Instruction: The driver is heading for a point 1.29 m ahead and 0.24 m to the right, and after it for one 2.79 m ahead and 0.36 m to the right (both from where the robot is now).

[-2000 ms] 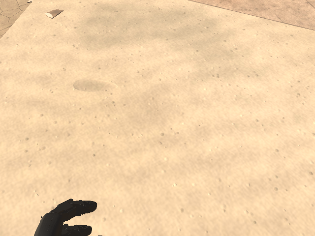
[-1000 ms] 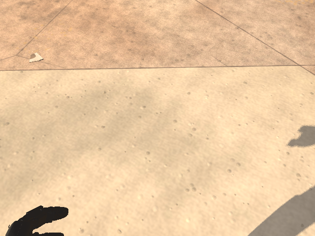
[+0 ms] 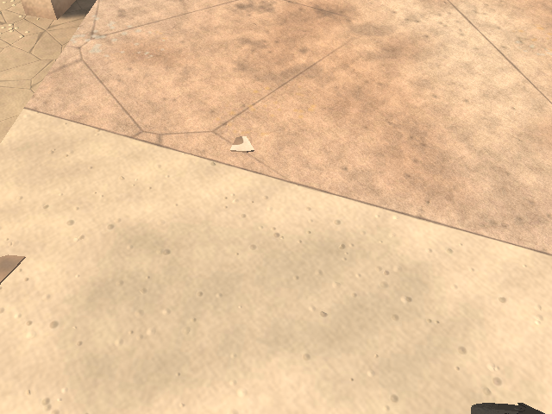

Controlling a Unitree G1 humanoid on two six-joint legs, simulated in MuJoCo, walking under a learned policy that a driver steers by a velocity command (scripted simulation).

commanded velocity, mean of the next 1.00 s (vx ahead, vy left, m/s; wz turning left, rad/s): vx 0.80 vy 0.00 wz -0.03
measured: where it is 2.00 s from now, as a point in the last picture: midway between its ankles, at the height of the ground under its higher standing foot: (334, 130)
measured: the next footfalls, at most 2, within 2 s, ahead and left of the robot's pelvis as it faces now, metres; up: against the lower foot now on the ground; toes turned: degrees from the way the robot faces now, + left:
right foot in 0.26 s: +0.08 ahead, -0.19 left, +0.00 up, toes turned -17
left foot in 0.68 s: +0.58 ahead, -0.22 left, +0.00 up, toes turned -15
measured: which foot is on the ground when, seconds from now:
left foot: down 0.00-0.26, up 0.28-0.66, down 0.68-1.00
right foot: up 0.00-0.24, down 0.26-0.70, up 0.72-1.00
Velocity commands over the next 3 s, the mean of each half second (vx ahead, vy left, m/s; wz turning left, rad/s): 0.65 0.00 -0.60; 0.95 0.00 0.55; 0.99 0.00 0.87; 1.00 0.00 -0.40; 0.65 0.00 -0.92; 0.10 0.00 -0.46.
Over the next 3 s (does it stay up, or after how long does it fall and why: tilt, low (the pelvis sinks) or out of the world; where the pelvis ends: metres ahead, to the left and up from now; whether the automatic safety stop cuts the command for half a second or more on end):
stays up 2.01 -0.10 0.00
